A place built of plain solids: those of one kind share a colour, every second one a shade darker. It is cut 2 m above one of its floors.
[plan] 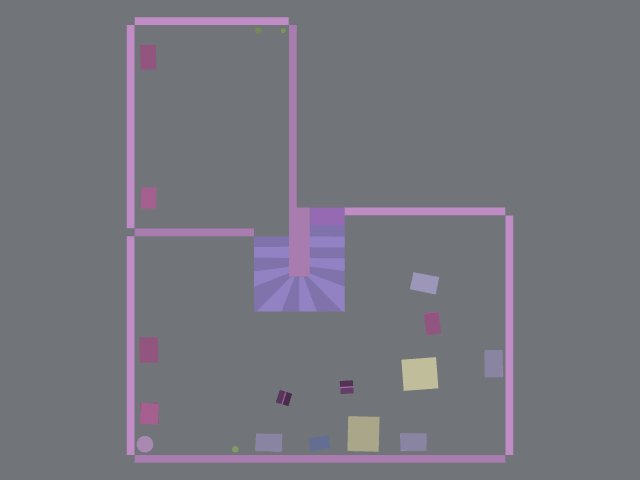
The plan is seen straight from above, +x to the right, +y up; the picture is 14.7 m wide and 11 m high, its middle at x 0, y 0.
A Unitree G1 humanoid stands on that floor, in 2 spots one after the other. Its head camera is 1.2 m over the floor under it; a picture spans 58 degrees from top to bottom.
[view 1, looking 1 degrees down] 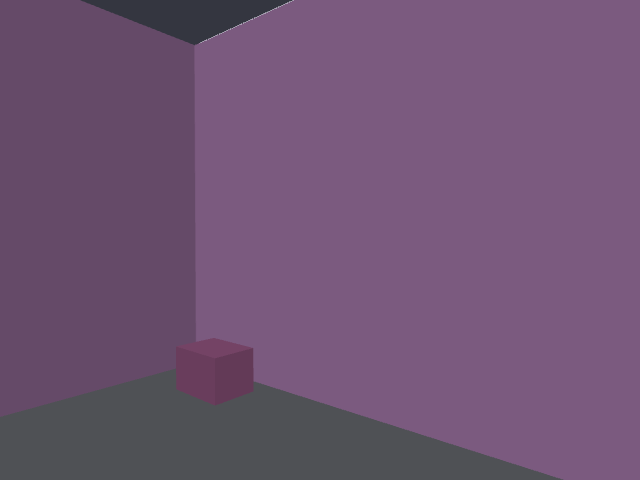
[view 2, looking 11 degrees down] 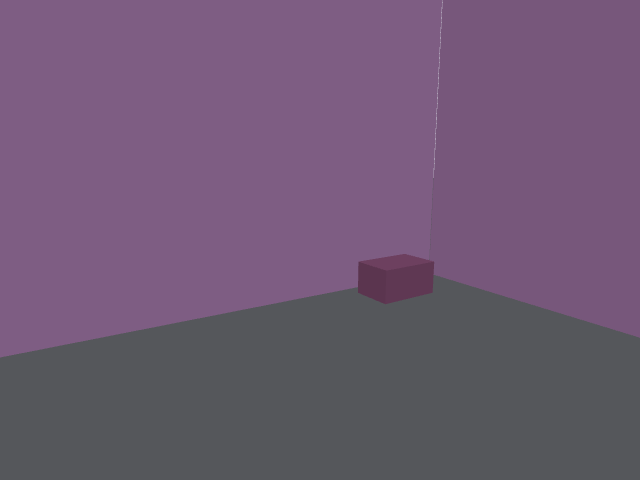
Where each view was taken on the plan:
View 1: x -1.89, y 3.64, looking -141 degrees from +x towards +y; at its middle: wall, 3.04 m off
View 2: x -1.15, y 1.66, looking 148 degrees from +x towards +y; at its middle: wall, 3.72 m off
